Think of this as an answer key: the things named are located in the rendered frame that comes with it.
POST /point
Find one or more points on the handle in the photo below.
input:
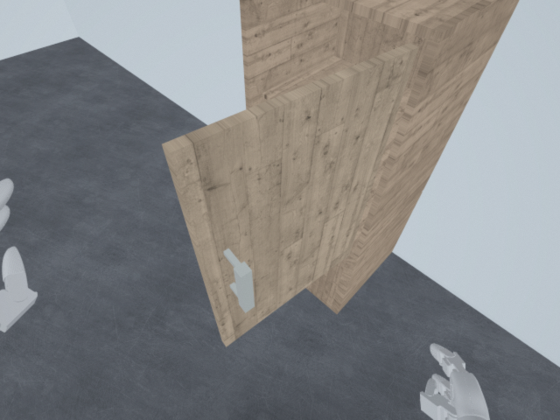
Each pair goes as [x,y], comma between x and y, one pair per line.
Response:
[243,285]

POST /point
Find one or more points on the robot right hand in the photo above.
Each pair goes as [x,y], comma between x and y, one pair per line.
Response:
[460,397]

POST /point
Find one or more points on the cupboard door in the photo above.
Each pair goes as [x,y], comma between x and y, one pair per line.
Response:
[284,184]

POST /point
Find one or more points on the robot left hand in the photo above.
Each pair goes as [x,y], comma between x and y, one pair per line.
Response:
[17,298]

